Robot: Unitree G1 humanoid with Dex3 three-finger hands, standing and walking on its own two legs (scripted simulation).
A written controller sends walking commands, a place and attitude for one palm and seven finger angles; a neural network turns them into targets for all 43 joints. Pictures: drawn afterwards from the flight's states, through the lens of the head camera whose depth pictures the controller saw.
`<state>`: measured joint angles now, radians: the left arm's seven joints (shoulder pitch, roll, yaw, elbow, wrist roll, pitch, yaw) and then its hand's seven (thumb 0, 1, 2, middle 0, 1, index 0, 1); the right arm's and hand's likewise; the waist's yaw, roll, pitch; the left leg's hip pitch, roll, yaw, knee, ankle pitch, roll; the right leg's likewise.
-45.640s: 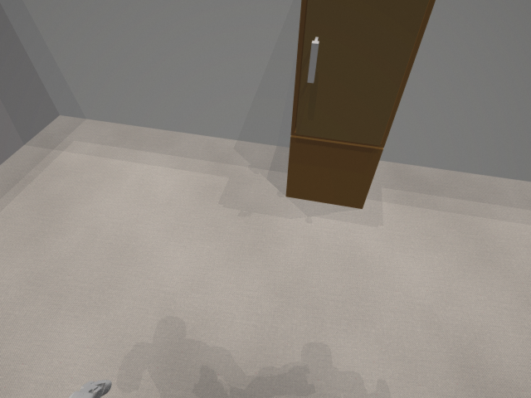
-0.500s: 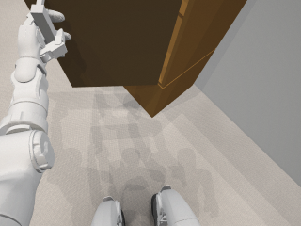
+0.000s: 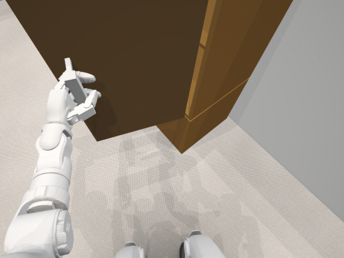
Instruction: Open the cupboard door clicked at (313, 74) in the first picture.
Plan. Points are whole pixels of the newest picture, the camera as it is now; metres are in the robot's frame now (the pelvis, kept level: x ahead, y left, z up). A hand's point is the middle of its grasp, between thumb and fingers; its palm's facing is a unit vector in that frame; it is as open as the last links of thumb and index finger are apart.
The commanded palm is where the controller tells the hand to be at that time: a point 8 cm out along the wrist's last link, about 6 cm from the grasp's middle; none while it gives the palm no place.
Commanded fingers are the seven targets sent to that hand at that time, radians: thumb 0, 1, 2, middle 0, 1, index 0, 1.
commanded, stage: pull the door open along its arc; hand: left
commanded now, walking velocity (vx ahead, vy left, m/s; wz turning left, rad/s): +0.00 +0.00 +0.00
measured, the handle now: (79, 88) +0.50 +0.19 +0.05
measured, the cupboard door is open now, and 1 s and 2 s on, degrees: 69 100 100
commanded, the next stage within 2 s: open thumb and fingers to let go in 0.62 s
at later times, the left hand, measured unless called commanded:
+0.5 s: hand (131, 147) +0.34 +0.06 +0.05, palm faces +0.37 -0.93 -0.02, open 6.1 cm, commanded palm +0.28 +0.12 +0.05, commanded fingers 0.00 0.90 0.90 -0.40 -1.35 -0.40 -1.35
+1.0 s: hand (143, 154) +0.33 +0.04 +0.05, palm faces +0.38 -0.92 -0.03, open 7.7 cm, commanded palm +0.28 +0.08 +0.05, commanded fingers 0.00 -0.15 0.45 -0.32 -1.24 -0.32 -1.24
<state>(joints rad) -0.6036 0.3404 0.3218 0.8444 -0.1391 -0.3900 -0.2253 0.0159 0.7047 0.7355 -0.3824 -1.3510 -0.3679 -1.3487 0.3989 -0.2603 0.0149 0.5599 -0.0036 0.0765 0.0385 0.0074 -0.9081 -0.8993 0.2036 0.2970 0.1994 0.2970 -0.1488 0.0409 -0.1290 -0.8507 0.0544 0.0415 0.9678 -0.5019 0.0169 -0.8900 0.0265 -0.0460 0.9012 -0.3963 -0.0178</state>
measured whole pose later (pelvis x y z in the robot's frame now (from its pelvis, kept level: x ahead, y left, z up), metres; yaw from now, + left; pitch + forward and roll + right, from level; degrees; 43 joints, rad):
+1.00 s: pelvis -0.02 -0.04 +0.00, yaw +5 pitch +14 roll +1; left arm -0.16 -0.12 -0.13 0.40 0.08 -0.33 0.56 0.02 0.42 0.68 -0.36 -1.30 -0.34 -1.30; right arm 0.18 -0.20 -0.02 0.63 -0.09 -0.01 0.00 0.01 -0.91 -0.90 0.20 0.30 0.20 0.30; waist -0.02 0.04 -0.13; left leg -0.72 0.02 -0.02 0.93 -0.46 -0.04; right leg -0.77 -0.01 -0.10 0.96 -0.44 -0.07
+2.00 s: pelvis -0.03 +0.00 +0.00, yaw +4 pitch +12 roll +0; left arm -0.13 -0.02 -0.18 0.35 -0.07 -0.32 0.09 -0.02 -0.50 0.30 -0.06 -0.32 -0.10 -0.33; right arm 0.28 -0.23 0.00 0.53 -0.01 -0.07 0.02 0.01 -0.91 -0.90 0.20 0.30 0.20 0.30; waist -0.01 0.04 -0.11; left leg -0.70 -0.01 0.02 0.96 -0.47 0.02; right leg -0.75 -0.04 -0.06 0.95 -0.41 -0.02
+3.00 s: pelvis -0.03 -0.01 -0.02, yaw +4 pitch +13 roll -1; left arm 0.36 0.14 -0.09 -0.15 -0.12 -0.29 -0.13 -0.02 -0.50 0.30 -0.15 -0.30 -0.15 -0.30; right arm 0.25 -0.24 0.02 0.44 0.01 -0.13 -0.04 0.02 -0.91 -0.90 0.20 0.30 0.20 0.30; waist 0.00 0.04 -0.12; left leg -0.79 0.01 -0.01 1.11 -0.54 0.00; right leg -0.82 -0.02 -0.09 1.08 -0.48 -0.03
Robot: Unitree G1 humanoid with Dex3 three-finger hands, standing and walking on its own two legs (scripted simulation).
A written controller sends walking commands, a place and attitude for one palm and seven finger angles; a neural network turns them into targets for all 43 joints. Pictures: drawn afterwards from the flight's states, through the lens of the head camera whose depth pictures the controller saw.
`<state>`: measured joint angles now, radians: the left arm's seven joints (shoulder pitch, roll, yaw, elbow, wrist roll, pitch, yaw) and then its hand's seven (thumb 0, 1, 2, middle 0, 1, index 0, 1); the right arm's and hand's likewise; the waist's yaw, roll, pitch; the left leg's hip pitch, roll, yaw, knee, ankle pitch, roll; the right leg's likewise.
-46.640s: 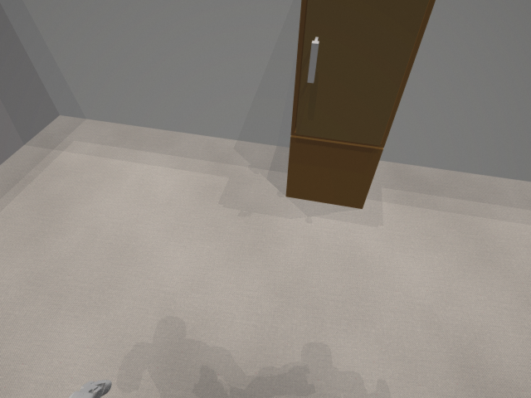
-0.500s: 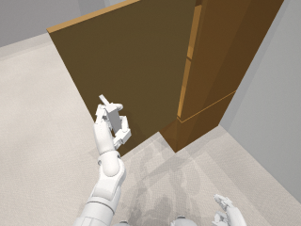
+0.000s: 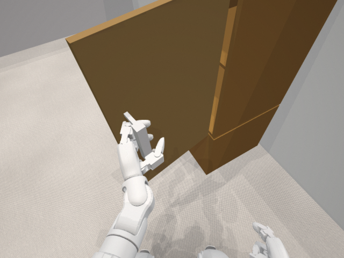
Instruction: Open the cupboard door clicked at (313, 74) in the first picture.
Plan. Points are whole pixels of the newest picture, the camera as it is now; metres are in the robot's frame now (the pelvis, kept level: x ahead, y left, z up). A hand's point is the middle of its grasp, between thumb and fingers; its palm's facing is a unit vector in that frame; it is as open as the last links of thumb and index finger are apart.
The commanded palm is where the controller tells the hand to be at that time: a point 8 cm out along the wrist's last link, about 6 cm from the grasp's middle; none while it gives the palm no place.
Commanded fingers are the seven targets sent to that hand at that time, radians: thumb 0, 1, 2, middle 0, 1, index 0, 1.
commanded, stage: open thumb and fingers to let go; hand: left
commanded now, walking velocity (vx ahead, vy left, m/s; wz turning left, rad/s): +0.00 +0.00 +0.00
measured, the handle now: (138, 137) +0.39 +0.10 +0.05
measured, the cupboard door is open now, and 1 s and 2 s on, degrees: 100 100 100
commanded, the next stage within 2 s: slide the hand sideways off the handle in 0.54 s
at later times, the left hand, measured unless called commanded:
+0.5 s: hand (153, 152) +0.34 +0.05 +0.05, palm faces +0.27 -0.96 -0.03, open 15.1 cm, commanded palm +0.30 +0.10 +0.05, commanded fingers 0.00 -0.50 0.30 -0.15 -0.30 -0.15 -0.30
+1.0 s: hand (146, 164) +0.31 +0.07 +0.06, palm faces -0.14 -0.99 +0.04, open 16.5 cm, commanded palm +0.28 +0.11 +0.05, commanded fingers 0.00 -0.50 0.30 -0.15 -0.30 -0.15 -0.30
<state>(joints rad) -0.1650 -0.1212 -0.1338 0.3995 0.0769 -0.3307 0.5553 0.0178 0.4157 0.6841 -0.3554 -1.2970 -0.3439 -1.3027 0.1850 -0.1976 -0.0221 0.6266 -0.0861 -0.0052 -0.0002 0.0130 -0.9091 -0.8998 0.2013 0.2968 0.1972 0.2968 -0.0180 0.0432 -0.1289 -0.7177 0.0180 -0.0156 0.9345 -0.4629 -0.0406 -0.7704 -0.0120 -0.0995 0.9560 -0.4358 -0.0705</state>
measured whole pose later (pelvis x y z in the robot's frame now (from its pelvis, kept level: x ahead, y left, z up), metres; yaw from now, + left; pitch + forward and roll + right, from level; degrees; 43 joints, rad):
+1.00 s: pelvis -0.01 +0.04 +0.00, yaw -1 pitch +12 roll +0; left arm -0.13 -0.02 -0.18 0.35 -0.07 -0.32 0.09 -0.02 -0.50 0.30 -0.06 -0.32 -0.10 -0.33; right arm 0.28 -0.23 0.00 0.53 -0.01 -0.07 0.02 0.01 -0.91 -0.90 0.20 0.30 0.20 0.30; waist -0.01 0.04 -0.11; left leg -0.70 -0.01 0.02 0.96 -0.47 0.02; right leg -0.75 -0.04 -0.06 0.95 -0.41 -0.02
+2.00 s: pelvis -0.01 +0.03 -0.02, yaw +0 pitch +13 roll -1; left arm 0.36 0.14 -0.09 -0.15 -0.12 -0.29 -0.13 -0.02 -0.50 0.30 -0.15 -0.30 -0.15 -0.30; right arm 0.25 -0.24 0.02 0.44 0.01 -0.13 -0.04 0.02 -0.91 -0.90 0.20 0.30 0.20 0.30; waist 0.00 0.04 -0.12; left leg -0.79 0.01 -0.01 1.11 -0.54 0.00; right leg -0.82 -0.02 -0.09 1.08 -0.48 -0.03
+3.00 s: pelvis +0.02 +0.05 +0.06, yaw -1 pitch -3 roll -1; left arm 0.50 0.33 0.24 -0.41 -0.03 -0.08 0.12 0.00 0.35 0.67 -0.19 -0.30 -0.19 -0.30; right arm 0.21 -0.22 0.05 0.62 -0.01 -0.15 -0.10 0.02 -0.90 -0.90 0.21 0.30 0.20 0.30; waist 0.06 0.07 0.00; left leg -0.12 -0.01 0.02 0.49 -0.32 0.02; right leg -0.15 -0.01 -0.06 0.46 -0.26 0.00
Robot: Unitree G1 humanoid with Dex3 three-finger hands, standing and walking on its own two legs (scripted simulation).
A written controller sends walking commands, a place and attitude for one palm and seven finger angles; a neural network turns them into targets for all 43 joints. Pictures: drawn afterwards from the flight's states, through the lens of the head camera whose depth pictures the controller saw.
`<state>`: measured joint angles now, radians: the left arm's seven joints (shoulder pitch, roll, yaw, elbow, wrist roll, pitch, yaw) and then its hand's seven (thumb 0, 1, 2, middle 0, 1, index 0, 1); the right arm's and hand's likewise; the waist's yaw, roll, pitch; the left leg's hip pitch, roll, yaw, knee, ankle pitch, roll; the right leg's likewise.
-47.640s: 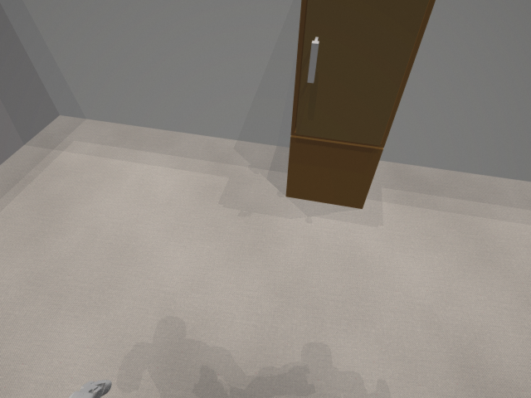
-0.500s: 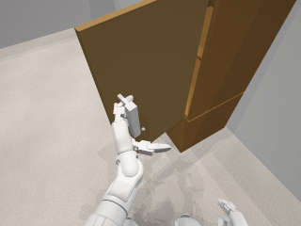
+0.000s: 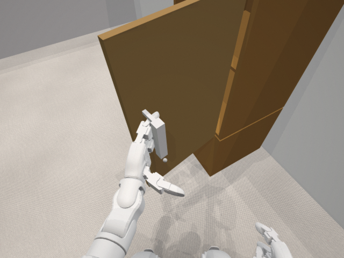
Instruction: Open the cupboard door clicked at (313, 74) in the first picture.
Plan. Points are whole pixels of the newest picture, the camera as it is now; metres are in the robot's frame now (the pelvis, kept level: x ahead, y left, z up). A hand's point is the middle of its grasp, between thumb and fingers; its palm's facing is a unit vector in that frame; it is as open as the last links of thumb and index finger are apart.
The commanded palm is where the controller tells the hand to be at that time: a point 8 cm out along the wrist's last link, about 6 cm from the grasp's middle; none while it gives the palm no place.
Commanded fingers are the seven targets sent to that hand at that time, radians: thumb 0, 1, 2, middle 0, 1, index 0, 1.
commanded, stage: slide the hand sideways off the handle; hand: left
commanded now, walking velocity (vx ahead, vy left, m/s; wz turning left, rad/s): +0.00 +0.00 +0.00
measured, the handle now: (154, 134) +0.40 +0.06 +0.05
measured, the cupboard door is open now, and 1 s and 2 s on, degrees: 100 100 100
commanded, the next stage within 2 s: draw the hand back to the body in 0.84 s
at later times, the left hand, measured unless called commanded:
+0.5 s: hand (145, 184) +0.27 +0.07 +0.05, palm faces -0.11 -0.99 -0.01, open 16.4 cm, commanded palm +0.24 +0.13 +0.05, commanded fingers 0.00 -0.50 0.30 -0.15 -0.30 -0.15 -0.30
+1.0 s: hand (131, 201) +0.23 +0.10 +0.05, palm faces -0.14 -0.99 -0.03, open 16.3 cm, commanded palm +0.21 +0.16 +0.06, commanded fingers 0.00 -0.50 0.30 -0.15 -0.30 -0.15 -0.30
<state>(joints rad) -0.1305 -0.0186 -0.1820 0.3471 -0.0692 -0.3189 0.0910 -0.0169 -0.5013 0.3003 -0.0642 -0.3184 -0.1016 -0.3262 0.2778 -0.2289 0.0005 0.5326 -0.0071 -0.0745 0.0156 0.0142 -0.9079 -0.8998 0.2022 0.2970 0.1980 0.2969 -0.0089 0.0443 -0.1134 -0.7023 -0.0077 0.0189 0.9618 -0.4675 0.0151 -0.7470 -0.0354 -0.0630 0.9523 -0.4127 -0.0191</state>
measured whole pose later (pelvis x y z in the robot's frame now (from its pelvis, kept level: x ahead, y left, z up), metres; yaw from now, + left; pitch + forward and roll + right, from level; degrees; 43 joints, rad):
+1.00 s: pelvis +0.00 -0.01 -0.02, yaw +1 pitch +13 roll -1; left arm 0.36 0.14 -0.09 -0.15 -0.12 -0.29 -0.13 -0.02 -0.50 0.30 -0.15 -0.30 -0.15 -0.30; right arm 0.25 -0.24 0.02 0.44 0.01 -0.13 -0.04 0.02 -0.91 -0.90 0.20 0.30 0.20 0.30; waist 0.00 0.04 -0.12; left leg -0.79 0.01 -0.01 1.11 -0.54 0.00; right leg -0.82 -0.02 -0.09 1.08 -0.48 -0.03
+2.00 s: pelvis +0.03 +0.01 +0.06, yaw +0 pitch -3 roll -1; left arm 0.50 0.33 0.24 -0.41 -0.03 -0.08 0.12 0.00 0.35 0.67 -0.19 -0.30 -0.19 -0.30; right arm 0.21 -0.22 0.05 0.62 -0.01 -0.15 -0.10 0.02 -0.90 -0.90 0.21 0.30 0.20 0.30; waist 0.06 0.07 0.00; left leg -0.12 -0.01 0.02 0.49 -0.32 0.02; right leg -0.15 -0.01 -0.06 0.46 -0.26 0.00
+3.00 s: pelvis -0.01 +0.02 +0.06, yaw -1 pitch +0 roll -1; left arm 0.58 0.41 0.38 -0.48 -0.04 -0.15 0.10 0.01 0.89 0.90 -0.21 -0.30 -0.21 -0.30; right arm 0.16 -0.25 -0.02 0.58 0.00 -0.04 -0.10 0.02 -0.91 -0.90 0.20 0.30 0.20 0.30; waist 0.01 0.03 0.05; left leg -0.24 -0.01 0.04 0.47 -0.24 0.03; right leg -0.26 -0.01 -0.04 0.40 -0.14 0.01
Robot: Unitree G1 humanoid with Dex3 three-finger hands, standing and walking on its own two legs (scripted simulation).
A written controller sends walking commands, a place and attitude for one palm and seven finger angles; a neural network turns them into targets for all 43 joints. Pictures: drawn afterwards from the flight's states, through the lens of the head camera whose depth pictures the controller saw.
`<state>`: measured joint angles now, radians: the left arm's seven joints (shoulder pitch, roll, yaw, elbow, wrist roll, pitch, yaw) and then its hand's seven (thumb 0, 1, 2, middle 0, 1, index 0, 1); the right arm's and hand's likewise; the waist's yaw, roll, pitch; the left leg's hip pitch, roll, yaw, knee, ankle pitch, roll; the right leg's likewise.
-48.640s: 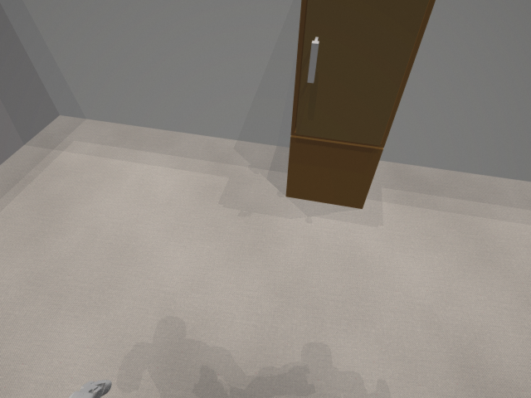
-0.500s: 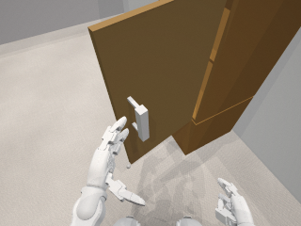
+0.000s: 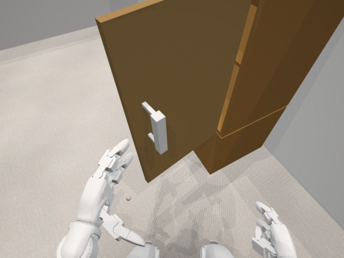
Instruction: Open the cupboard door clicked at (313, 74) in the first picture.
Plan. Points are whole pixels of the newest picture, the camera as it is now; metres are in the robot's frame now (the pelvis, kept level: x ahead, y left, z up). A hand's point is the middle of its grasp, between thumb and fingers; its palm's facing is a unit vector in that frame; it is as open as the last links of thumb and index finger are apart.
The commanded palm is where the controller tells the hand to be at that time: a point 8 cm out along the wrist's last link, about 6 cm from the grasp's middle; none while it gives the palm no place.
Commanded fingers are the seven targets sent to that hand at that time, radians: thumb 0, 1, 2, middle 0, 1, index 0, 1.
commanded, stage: draw the hand back to the body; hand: left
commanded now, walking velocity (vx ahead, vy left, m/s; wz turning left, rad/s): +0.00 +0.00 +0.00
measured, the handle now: (154, 128) +0.40 +0.07 +0.07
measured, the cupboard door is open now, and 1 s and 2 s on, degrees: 100 100 100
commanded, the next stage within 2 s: step back with the hand held close in 1.52 s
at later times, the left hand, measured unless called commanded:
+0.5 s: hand (77, 189) +0.22 +0.17 +0.14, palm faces -0.01 -0.98 -0.17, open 16.0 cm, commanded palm +0.19 +0.23 +0.16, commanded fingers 0.00 -0.19 0.44 -0.16 -0.30 -0.16 -0.30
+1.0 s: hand out of the picture +0.22 +0.25 +0.22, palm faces +0.37 -0.83 -0.41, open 10.8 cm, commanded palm +0.18 +0.30 +0.23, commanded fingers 0.00 0.69 0.81 -0.19 -0.30 -0.19 -0.30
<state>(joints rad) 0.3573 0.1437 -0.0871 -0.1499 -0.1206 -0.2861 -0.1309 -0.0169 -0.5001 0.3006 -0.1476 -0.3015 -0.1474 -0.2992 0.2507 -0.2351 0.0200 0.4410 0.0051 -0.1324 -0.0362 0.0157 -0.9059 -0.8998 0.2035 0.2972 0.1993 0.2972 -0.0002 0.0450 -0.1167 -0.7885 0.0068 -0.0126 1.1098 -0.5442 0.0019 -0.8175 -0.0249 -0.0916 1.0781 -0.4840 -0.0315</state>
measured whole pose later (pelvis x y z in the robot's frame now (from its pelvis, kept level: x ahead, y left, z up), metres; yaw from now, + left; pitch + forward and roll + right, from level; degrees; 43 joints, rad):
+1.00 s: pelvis +0.03 +0.02 +0.08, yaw -1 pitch -3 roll -1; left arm 0.50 0.33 0.24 -0.41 -0.03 -0.08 0.12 0.00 0.35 0.67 -0.19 -0.30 -0.19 -0.30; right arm 0.21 -0.22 0.05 0.62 -0.01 -0.15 -0.10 0.02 -0.90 -0.90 0.21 0.30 0.20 0.30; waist 0.06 0.07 0.00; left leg -0.12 -0.01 0.02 0.49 -0.32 0.02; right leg -0.15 -0.01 -0.06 0.46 -0.26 0.00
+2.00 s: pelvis -0.01 +0.02 +0.08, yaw -2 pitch +0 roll -1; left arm 0.58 0.41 0.38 -0.48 -0.04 -0.15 0.10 0.01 0.89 0.90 -0.21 -0.30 -0.21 -0.30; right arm 0.16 -0.25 -0.02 0.58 0.00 -0.04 -0.10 0.02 -0.91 -0.90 0.20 0.30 0.20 0.30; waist 0.01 0.03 0.05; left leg -0.24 -0.01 0.04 0.47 -0.24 0.03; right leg -0.26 -0.01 -0.04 0.40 -0.14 0.01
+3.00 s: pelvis -0.16 +0.04 +0.09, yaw -2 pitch +4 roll -4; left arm 0.55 0.45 0.45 -0.63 -0.05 -0.19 0.14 0.01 0.89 0.90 -0.21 -0.30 -0.21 -0.30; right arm 0.14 -0.15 0.01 0.63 -0.03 -0.17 -0.06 0.01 -0.90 -0.90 0.21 0.30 0.20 0.30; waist 0.04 -0.02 0.01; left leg -0.41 0.05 0.03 0.36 -0.03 0.05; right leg -0.30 0.06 0.01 0.91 -0.50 0.02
